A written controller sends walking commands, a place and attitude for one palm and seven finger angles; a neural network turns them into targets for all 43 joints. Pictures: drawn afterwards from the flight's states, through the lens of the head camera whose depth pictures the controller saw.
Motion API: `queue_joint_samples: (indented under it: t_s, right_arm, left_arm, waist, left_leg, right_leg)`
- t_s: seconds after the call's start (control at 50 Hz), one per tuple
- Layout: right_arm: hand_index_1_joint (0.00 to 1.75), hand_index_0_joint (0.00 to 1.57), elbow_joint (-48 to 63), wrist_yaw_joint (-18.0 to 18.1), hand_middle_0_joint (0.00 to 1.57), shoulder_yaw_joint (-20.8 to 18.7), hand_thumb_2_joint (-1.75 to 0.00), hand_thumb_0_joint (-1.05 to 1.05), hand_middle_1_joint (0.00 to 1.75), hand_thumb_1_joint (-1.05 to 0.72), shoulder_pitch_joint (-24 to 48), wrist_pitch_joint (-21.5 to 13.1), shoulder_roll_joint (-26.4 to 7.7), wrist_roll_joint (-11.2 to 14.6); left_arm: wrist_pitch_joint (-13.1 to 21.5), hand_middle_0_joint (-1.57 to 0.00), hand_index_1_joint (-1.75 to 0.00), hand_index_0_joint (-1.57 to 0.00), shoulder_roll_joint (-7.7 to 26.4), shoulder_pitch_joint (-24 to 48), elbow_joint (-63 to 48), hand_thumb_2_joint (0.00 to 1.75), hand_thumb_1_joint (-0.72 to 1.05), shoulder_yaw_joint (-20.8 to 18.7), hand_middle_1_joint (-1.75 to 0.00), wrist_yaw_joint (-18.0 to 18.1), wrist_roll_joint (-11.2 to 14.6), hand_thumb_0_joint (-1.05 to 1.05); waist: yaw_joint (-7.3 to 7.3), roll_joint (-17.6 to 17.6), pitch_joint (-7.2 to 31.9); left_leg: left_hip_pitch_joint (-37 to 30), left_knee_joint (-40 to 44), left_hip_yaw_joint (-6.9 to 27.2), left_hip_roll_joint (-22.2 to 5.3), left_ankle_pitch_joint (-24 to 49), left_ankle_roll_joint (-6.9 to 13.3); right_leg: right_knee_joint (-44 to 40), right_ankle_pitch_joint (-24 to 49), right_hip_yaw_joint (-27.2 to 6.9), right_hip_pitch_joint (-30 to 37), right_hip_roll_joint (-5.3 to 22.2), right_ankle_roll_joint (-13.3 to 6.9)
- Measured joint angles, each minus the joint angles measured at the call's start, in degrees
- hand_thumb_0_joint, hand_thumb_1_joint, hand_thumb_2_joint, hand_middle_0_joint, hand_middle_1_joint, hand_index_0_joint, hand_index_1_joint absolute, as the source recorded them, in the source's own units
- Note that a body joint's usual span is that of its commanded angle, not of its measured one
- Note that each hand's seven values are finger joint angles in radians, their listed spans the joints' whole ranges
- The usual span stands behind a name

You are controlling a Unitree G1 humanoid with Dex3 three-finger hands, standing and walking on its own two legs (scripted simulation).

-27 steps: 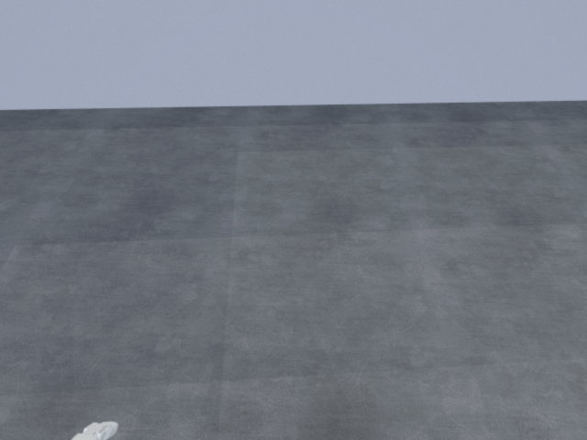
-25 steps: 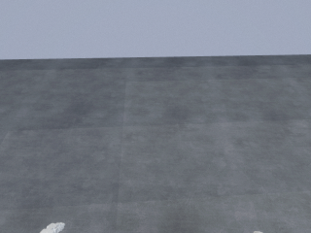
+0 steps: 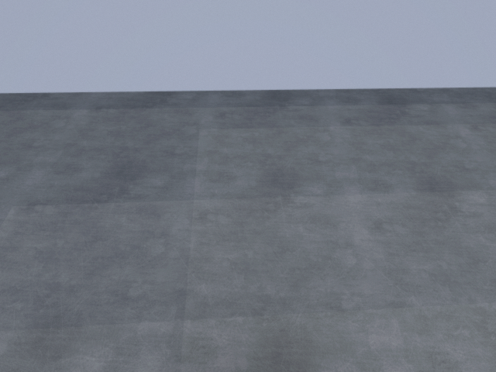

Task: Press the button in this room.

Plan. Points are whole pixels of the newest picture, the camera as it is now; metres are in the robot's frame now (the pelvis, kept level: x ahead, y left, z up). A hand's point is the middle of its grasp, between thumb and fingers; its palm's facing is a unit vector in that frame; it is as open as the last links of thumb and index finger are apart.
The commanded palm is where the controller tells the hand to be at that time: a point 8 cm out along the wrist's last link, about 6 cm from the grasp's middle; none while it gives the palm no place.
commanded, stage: stand and wait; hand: left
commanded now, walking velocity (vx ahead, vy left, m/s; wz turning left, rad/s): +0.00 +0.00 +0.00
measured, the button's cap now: out of the picture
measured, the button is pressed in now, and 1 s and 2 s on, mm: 0 0 0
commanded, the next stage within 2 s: turn or walk to find it in 0.36 s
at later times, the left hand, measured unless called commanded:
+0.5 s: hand out of the picture +0.07 +0.24 -0.15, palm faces -0.02 -0.94 -0.33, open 7.4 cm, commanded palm none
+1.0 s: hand out of the picture +0.00 +0.21 -0.17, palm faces +0.21 -0.94 -0.26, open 7.4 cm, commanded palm none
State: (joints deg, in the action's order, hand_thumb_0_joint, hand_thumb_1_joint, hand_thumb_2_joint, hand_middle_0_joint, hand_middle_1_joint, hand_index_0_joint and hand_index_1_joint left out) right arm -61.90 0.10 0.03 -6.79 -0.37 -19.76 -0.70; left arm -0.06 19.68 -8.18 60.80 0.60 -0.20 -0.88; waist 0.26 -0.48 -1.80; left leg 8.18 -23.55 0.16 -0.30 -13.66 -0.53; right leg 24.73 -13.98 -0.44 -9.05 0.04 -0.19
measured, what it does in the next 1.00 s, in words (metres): lifts its right foot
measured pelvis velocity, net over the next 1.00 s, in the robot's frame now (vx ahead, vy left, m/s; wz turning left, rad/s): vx -0.05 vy -0.01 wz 0.21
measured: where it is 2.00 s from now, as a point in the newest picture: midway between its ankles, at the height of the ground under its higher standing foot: outside the picture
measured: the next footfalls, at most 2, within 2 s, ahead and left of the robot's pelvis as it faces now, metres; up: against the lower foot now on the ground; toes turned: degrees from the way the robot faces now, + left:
right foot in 1.02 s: +0.00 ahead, -0.12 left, +0.00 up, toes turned +13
left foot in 1.40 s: -0.11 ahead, +0.11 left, +0.00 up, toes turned +28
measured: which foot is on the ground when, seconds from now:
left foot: down 0.00-1.00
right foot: down 0.00-0.72, up 0.74-1.00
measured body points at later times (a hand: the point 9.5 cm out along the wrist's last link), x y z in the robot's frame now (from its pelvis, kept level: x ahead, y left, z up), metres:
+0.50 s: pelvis -0.01 +0.00 +0.00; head -0.01 +0.00 +0.45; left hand +0.07 +0.29 -0.13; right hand +0.06 -0.30 -0.13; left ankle -0.01 +0.13 -0.74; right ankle -0.01 -0.12 -0.74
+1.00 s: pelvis -0.05 -0.01 -0.01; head -0.02 -0.01 +0.44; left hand -0.02 +0.26 -0.15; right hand +0.03 -0.24 -0.16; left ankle -0.01 +0.13 -0.74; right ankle -0.05 -0.13 -0.73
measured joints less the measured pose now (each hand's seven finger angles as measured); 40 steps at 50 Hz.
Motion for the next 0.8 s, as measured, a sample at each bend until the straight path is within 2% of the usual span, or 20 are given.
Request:
queue_joint_samples:
  t_s: [0.48, 0.62, 0.72, 0.76, 0.8]
  right_arm:
    - [0.30, 0.20, -1.1, -0.4, 0.21, 0.2, -0.89, 0.00, 0.30, -0.91, -1.0, 0.2, 0.1, 0.0]
    - [0.30, 0.20, 1.3, -0.3, 0.20, -0.2, -0.89, 0.00, 0.30, -0.91, -2.8, 2.0, 2.6, -0.1]
    - [0.30, 0.20, 3.3, -0.6, 0.20, -0.7, -0.89, 0.00, 0.30, -0.91, -4.5, 2.8, 5.7, -0.1]
    - [0.30, 0.20, 4.3, -0.8, 0.20, -0.7, -0.89, 0.00, 0.30, -0.91, -5.2, 2.6, 7.1, -0.4]
    - [0.30, 0.20, 5.1, -0.6, 0.20, -0.7, -0.89, 0.00, 0.30, -0.91, -5.8, 2.2, 8.5, -0.4]
  left_arm:
    - [0.0, -0.21, -0.30, -0.20, -0.1, 1.2, 0.4, 0.89, 0.90, -0.1, -0.30, 0.0, 0.0, 0.00]
    - [-1.4, -0.20, -0.30, -0.20, -2.8, 0.1, -2.6, 0.89, 0.91, -0.4, -0.30, 1.1, -0.1, 0.00]
    - [-2.4, -0.20, -0.30, -0.20, -4.7, -1.9, -4.7, 0.89, 0.91, -0.6, -0.30, 1.3, -0.4, 0.00]
    - [-3.0, -0.20, -0.30, -0.20, -4.9, -2.3, -5.0, 0.89, 0.91, -0.9, -0.30, 1.4, -0.3, 0.00]
    - [-3.4, -0.20, -0.30, -0.20, -5.1, -2.1, -5.3, 0.89, 0.91, -1.2, -0.30, 1.5, -0.3, 0.00]
  waist:
    - [-0.62, 0.1, 0.1]
    - [-0.75, 0.2, 0.1]
    - [-0.65, -1.0, -0.6]
    - [-0.73, -2.0, -0.8]
    - [-0.99, -2.2, -1.4]
  left_leg:
    - [1.3, 0.5, 0.9, -0.2, 1.7, -0.4]
    - [6.2, -6.1, 3.1, 0.8, -0.7, -0.1]
    - [9.1, -11.4, 3.6, 2.4, -2.8, 1.0]
    - [10.0, -11.9, 3.7, 3.3, -2.8, 1.5]
    - [10.4, -10.9, 4.5, 3.7, -1.6, 1.8]
  right_leg:
    - [-1.0, 1.6, 0.9, -0.8, -0.2, -0.3]
    - [4.0, -0.9, 3.1, -3.9, 0.8, 0.1]
    - [9.3, -3.5, 4.1, -6.3, 2.5, 0.9]
    - [13.7, -7.3, 3.6, -8.3, 3.0, 1.4]
    - [21.7, -12.8, 2.2, -11.1, 2.0, 1.6]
